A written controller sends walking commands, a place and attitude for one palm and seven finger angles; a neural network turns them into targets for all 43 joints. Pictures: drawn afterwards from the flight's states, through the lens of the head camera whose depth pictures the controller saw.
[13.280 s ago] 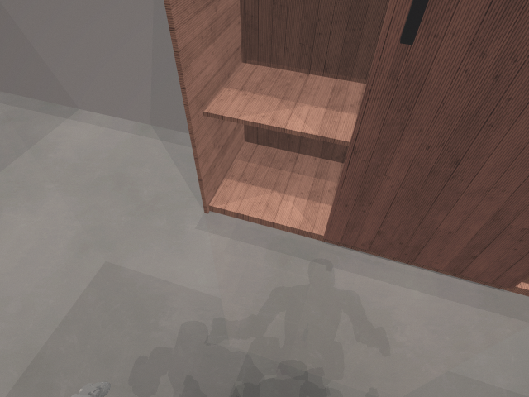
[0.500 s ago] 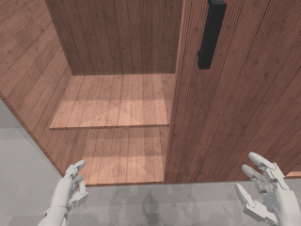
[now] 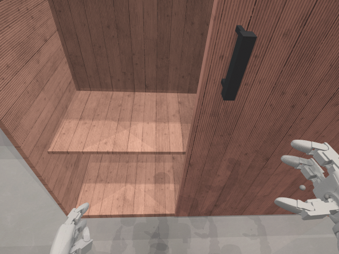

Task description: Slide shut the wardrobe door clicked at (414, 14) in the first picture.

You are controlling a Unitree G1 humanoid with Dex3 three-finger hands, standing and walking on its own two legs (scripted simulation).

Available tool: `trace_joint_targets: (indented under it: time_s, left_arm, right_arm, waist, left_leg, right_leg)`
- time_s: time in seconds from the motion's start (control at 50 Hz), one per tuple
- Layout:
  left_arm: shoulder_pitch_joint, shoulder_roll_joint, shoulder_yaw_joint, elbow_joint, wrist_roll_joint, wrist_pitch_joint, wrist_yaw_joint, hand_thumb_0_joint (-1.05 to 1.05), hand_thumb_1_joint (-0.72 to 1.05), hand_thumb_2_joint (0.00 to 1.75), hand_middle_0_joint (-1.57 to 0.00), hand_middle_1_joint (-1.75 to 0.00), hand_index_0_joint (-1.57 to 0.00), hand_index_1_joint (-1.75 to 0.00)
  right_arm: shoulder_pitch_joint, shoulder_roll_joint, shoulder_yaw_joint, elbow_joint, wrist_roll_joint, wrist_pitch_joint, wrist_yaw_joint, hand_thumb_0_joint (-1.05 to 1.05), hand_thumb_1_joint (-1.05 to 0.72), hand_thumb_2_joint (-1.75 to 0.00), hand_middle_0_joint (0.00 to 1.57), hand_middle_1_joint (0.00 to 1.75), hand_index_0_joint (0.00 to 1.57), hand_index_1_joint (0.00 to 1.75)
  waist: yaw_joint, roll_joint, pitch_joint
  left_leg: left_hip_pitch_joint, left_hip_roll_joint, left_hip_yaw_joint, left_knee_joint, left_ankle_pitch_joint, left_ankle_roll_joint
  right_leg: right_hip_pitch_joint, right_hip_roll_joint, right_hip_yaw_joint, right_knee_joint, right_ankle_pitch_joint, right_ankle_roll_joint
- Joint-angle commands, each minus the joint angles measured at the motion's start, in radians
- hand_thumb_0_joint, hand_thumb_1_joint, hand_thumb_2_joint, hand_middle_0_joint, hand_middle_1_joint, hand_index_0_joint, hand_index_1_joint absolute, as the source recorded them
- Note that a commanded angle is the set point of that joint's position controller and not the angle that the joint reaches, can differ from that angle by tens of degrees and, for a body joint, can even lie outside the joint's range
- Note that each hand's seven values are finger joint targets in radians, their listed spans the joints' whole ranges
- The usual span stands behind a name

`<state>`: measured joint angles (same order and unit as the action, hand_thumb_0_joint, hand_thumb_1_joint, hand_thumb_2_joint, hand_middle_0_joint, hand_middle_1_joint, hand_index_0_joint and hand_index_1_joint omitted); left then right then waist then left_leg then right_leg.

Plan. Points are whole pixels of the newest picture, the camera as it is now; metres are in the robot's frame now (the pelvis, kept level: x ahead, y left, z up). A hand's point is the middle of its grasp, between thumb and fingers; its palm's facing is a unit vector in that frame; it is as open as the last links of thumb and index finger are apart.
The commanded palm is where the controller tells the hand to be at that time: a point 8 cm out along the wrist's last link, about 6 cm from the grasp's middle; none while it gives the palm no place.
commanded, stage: raise the hand with hooked fingers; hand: right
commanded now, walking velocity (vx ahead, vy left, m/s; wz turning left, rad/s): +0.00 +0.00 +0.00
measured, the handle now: (233, 63) +0.46 -0.12 +0.26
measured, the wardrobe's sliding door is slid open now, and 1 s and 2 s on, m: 0.57 0.57 0.57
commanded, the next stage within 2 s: move the hooked fingers beside the handle in 1.08 s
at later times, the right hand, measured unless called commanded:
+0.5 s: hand out of the picture +0.24 -0.29 +0.26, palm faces +0.08 +0.98 -0.18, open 13.9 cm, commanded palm +0.21 -0.34 +0.27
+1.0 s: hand out of the picture +0.25 -0.30 +0.28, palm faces +0.08 +0.98 -0.17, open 14.0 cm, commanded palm +0.22 -0.34 +0.28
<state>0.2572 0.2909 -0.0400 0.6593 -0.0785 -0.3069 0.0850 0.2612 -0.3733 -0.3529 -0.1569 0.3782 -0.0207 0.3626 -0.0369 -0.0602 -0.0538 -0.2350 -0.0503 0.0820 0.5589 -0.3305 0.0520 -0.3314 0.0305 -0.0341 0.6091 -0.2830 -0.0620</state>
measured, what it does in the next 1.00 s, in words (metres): stands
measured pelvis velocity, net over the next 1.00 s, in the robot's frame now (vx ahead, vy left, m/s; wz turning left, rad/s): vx -0.02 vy -0.02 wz -0.02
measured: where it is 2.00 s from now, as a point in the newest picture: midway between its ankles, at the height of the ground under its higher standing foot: outside the picture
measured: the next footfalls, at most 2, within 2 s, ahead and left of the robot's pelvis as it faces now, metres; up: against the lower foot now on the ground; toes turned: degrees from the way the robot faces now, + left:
none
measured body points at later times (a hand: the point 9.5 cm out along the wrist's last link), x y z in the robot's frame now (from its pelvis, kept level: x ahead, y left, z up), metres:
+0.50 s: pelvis -0.02 -0.01 +0.01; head -0.05 +0.01 +0.46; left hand +0.21 +0.18 -0.05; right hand +0.23 -0.35 +0.27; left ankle -0.02 +0.08 -0.73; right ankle +0.02 -0.08 -0.73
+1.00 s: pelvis -0.02 -0.02 +0.01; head -0.05 +0.01 +0.46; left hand +0.20 +0.20 -0.05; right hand +0.24 -0.36 +0.29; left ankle -0.02 +0.08 -0.73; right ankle +0.02 -0.08 -0.73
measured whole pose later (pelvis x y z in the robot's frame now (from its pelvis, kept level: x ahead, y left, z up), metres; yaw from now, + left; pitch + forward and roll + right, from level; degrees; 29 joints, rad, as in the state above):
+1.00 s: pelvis -0.02 -0.02 +0.01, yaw -1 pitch -3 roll +1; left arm 0.16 0.31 -0.10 0.64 -0.11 -0.19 0.07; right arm -0.28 -0.61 -0.54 0.00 0.36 0.39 0.48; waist -0.06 -0.08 -0.03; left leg -0.14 -0.02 0.09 0.46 -0.27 0.03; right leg -0.23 0.07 -0.02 0.48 -0.20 -0.09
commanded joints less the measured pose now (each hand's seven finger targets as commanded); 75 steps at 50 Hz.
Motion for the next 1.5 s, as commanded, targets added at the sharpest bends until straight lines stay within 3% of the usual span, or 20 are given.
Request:
trace_joint_targets:
  time_s: [0.0,0.14,0.2,0.28,0.32,0.36,0.4,0.52,0.56,0.64,0.78,0.82,0.92,1.0,1.14,1.18,1.3,1.36,1.42,1.48]
  left_arm:
    - [-0.172,0.091,0.029,-0.172,0.002,-0.071,0.012,0.0,0.9,0.9,-0.2,-0.3,-0.2,-0.3]
    - [-0.201,0.095,0.014,-0.166,-0.011,-0.033,0.01,0.0,0.9,0.9,-0.2,-0.3,-0.2,-0.3]
    - [-0.232,0.093,0.004,-0.173,-0.015,-0.007,0.009,0.0,0.9,0.9,-0.2,-0.3,-0.2,-0.3]
    - [-0.253,0.094,-0.005,-0.186,-0.017,0.013,0.007,0.0,0.9,0.9,-0.2,-0.3,-0.2,-0.3]
    - [-0.267,0.092,-0.013,-0.186,-0.018,0.021,0.003,0.0,0.9,0.9,-0.2,-0.3,-0.2,-0.3]
    - [-0.268,0.097,-0.015,-0.178,-0.02,0.032,0.005,0.0,0.9,0.9,-0.2,-0.3,-0.2,-0.3]
    - [-0.281,0.099,-0.019,-0.176,-0.023,0.041,0.001,0.0,0.9,0.9,-0.2,-0.3,-0.2,-0.3]
    - [-0.306,0.114,-0.02,-0.184,-0.029,0.052,-0.006,0.0,0.9,0.9,-0.2,-0.3,-0.2,-0.3]
    - [-0.305,0.118,-0.02,-0.187,-0.031,0.055,-0.007,0.0,0.9,0.9,-0.2,-0.3,-0.2,-0.3]
    - [-0.286,0.132,-0.013,-0.185,-0.038,0.067,-0.021,0.0,0.9,0.9,-0.2,-0.3,-0.2,-0.3]
    - [-0.297,0.123,-0.012,-0.22,-0.031,0.055,-0.016,0.0,0.9,0.9,-0.2,-0.3,-0.2,-0.3]
    - [-0.295,0.123,-0.015,-0.208,-0.024,0.053,-0.013,0.0,0.9,0.9,-0.2,-0.3,-0.2,-0.3]
    - [-0.288,0.125,-0.016,-0.192,-0.028,0.056,-0.009,0.0,0.9,0.9,-0.2,-0.3,-0.2,-0.3]
    - [-0.28,0.124,-0.014,-0.198,-0.031,0.06,-0.013,0.0,0.9,0.9,-0.2,-0.3,-0.2,-0.3]
    - [-0.284,0.126,-0.015,-0.193,-0.03,0.066,-0.015,0.0,0.9,0.9,-0.2,-0.3,-0.2,-0.3]
    - [-0.292,0.122,-0.017,-0.196,-0.03,0.063,-0.015,0.0,0.9,0.9,-0.2,-0.3,-0.2,-0.3]
    - [-0.276,0.115,-0.015,-0.179,-0.029,0.069,-0.013,0.0,0.9,0.9,-0.2,-0.3,-0.2,-0.3]
    - [-0.284,0.114,-0.016,-0.182,-0.033,0.066,-0.008,0.0,0.9,0.9,-0.2,-0.3,-0.2,-0.3]
    - [-0.274,0.119,-0.014,-0.18,-0.029,0.076,-0.011,0.0,0.9,0.9,-0.2,-0.3,-0.2,-0.3]
    - [-0.278,0.114,-0.013,-0.194,-0.029,0.083,-0.018,0.0,0.9,0.9,-0.2,-0.3,-0.2,-0.3]
  right_arm:
    - [-0.281,-0.271,-0.156,-0.272,0.024,-0.03,-0.011,0.0,0.31,-0.38,0.29,1.08,0.29,1.08]
    - [-0.395,-0.315,-0.187,-0.158,0.033,0.097,0.025,0.0,0.48,-0.31,0.3,1.18,0.3,1.18]
    - [-0.506,-0.346,-0.189,-0.141,0.027,0.157,0.044,0.0,0.5,-0.3,0.3,1.2,0.3,1.2]
    - [-0.62,-0.406,-0.218,-0.154,0.025,0.202,0.067,0.0,0.5,-0.3,0.3,1.2,0.3,1.2]
    - [-0.679,-0.434,-0.232,-0.158,0.027,0.212,0.073,0.0,0.5,-0.3,0.3,1.2,0.3,1.2]
    - [-0.702,-0.452,-0.242,-0.09,0.025,0.238,0.084,0.0,0.5,-0.3,0.3,1.2,0.3,1.2]
    - [-0.74,-0.481,-0.252,-0.048,0.016,0.266,0.094,0.0,0.5,-0.3,0.3,1.2,0.3,1.2]
    - [-0.892,-0.565,-0.281,-0.015,0.006,0.323,0.123,0.0,0.5,-0.3,0.3,1.2,0.3,1.2]
    - [-0.928,-0.579,-0.279,0.016,-0.002,0.337,0.134,0.0,0.5,-0.3,0.3,1.2,0.3,1.2]
    - [-0.804,-0.511,-0.239,0.149,0.003,0.367,0.163,0.0,0.5,-0.3,0.3,1.2,0.3,1.2]
    - [-0.905,-0.6,-0.303,-0.087,0.004,0.339,0.134,0.0,0.5,-0.3,0.3,1.2,0.3,1.2]
    - [-0.889,-0.618,-0.339,-0.096,0.009,0.324,0.11,0.0,0.5,-0.3,0.3,1.2,0.3,1.2]
    - [-0.872,-0.572,-0.3,-0.006,-0.001,0.357,0.105,0.0,0.5,-0.3,0.3,1.2,0.3,1.2]
    - [-0.843,-0.538,-0.259,0.01,0.001,0.374,0.13,0.0,0.5,-0.3,0.3,1.2,0.3,1.2]
    - [-0.861,-0.569,-0.293,0.018,0.014,0.357,0.146,0.0,0.5,-0.3,0.3,1.2,0.3,1.2]
    - [-0.895,-0.565,-0.281,0.002,0.01,0.354,0.144,0.0,0.5,-0.3,0.3,1.2,0.3,1.2]
    - [-0.944,-0.533,-0.235,0.068,-0.006,0.34,0.131,0.0,0.5,-0.3,0.3,1.2,0.3,1.2]
    - [-1.046,-0.489,-0.168,0.066,-0.021,0.333,0.122,0.0,0.5,-0.3,0.3,1.2,0.3,1.2]
    - [-1.027,-0.537,-0.217,0.086,-0.028,0.326,0.104,0.0,0.5,-0.3,0.3,1.2,0.3,1.2]
    - [-1.005,-0.53,-0.228,0.066,-0.029,0.323,0.098,0.0,0.5,-0.3,0.3,1.2,0.3,1.2]
  waist:
    - [-0.02,-0.045,-0.131]
    - [-0.023,-0.016,-0.063]
    - [-0.022,-0.048,-0.055]
    - [-0.02,-0.035,-0.126]
    - [-0.021,-0.069,-0.127]
    - [-0.017,-0.015,-0.114]
    - [-0.027,-0.054,-0.088]
    - [-0.025,-0.048,-0.132]
    - [-0.025,-0.048,-0.14]
    - [-0.02,0.033,-0.085]
    - [-0.031,-0.084,-0.204]
    - [-0.034,-0.054,-0.169]
    - [-0.027,-0.097,-0.113]
    - [-0.024,-0.023,-0.14]
    - [-0.016,-0.004,-0.149]
    - [-0.017,-0.059,-0.156]
    - [-0.008,-0.03,-0.145]
    - [0.009,-0.066,-0.164]
    - [-0.005,-0.02,-0.185]
    - [-0.015,-0.031,-0.227]
  left_leg:
    - [-0.007,0.038,-0.04,-0.118,0.254,-0.027]
    - [-0.008,0.034,-0.035,-0.162,0.233,-0.021]
    - [-0.004,0.039,-0.048,-0.184,0.187,-0.015]
    - [0.018,0.039,-0.045,-0.188,0.19,-0.014]
    - [0.019,0.04,-0.049,-0.2,0.178,-0.009]
    - [0.013,0.04,-0.045,-0.206,0.158,-0.013]
    - [0.009,0.045,-0.052,-0.215,0.136,-0.007]
    - [0.016,0.059,-0.068,-0.217,0.128,-0.004]
    - [0.006,0.055,-0.058,-0.209,0.128,-0.005]
    - [-0.032,0.057,-0.059,-0.2,0.121,-0.011]
    - [-0.015,0.05,-0.05,-0.175,0.143,-0.006]
    - [-0.006,0.048,-0.049,-0.186,0.136,-0.004]
    - [-0.025,0.048,-0.043,-0.187,0.142,-0.004]
    - [-0.011,0.049,-0.045,-0.187,0.168,-0.006]
    - [-0.026,0.046,-0.045,-0.191,0.175,-0.012]
    - [-0.027,0.049,-0.047,-0.188,0.182,-0.01]
    - [-0.018,0.051,-0.055,-0.198,0.192,-0.007]
    - [-0.037,0.05,-0.051,-0.19,0.183,-0.009]
    - [0.007,0.049,-0.049,-0.196,0.216,-0.007]
    - [0.029,0.048,-0.042,-0.18,0.274,-0.005]
  right_leg:
    - [0.202,-0.044,0.105,-0.118,0.236,0.018]
    - [0.219,-0.043,0.128,-0.182,0.201,0.031]
    - [0.227,-0.04,0.136,-0.195,0.16,0.03]
    - [0.27,-0.035,0.148,-0.207,0.166,0.029]
    - [0.276,-0.032,0.152,-0.209,0.157,0.032]
    - [0.267,-0.034,0.156,-0.218,0.131,0.028]
    - [0.252,-0.031,0.154,-0.221,0.112,0.031]
    - [0.26,-0.026,0.16,-0.21,0.107,0.026]
    - [0.271,-0.027,0.168,-0.216,0.109,0.026]
    - [0.223,-0.032,0.161,-0.204,0.092,0.026]
    - [0.315,-0.028,0.176,-0.206,0.121,0.029]
    - [0.286,-0.031,0.174,-0.208,0.121,0.028]
    - [0.271,-0.032,0.169,-0.223,0.108,0.035]
    - [0.28,-0.032,0.169,-0.21,0.146,0.032]
    - [0.285,-0.029,0.166,-0.199,0.154,0.025]
    - [0.299,-0.027,0.167,-0.199,0.162,0.029]
    - [0.291,-0.028,0.161,-0.191,0.171,0.028]
    - [0.319,-0.025,0.173,-0.203,0.147,0.03]
    - [0.298,-0.023,0.161,-0.197,0.186,0.026]
    - [0.331,-0.023,0.156,-0.195,0.253,0.028]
